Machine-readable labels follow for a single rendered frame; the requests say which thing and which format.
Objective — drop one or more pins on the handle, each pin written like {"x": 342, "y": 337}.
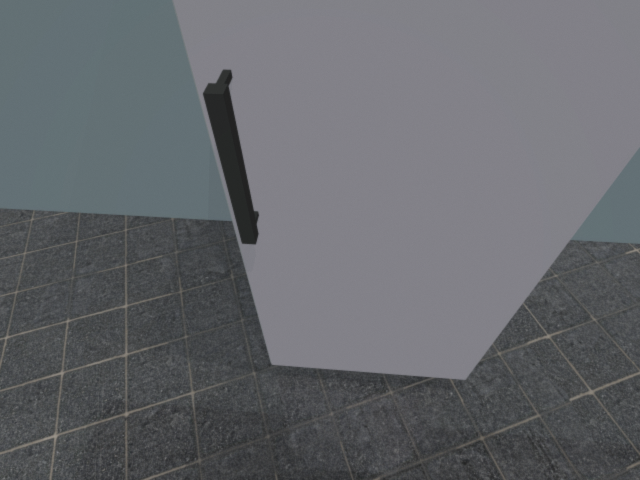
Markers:
{"x": 220, "y": 110}

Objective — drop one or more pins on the fridge door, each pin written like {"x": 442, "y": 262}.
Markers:
{"x": 417, "y": 165}

